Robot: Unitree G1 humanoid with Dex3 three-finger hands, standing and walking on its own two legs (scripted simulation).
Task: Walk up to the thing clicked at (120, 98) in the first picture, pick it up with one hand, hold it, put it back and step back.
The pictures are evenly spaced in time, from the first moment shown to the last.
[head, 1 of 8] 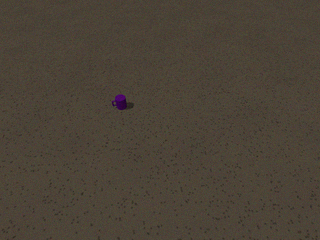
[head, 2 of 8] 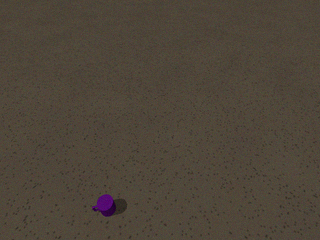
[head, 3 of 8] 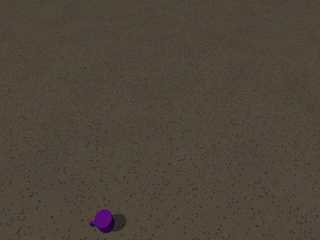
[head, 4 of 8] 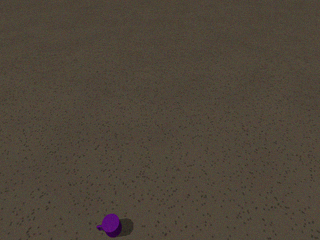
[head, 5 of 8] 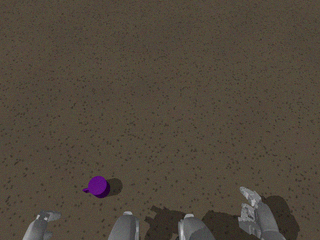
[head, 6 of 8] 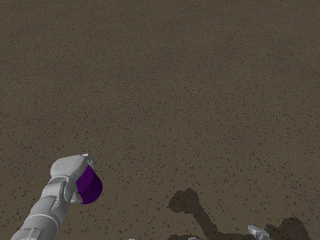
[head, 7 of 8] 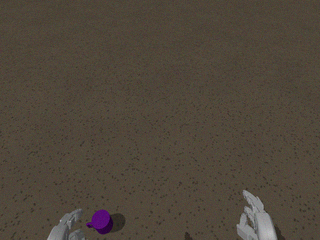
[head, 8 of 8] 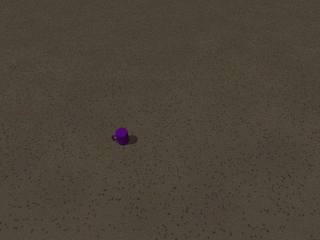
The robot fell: no
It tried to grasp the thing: yes
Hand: left
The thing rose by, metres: 0.64
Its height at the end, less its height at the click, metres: +0.00
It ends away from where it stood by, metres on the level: 0.01
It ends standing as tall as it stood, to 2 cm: yes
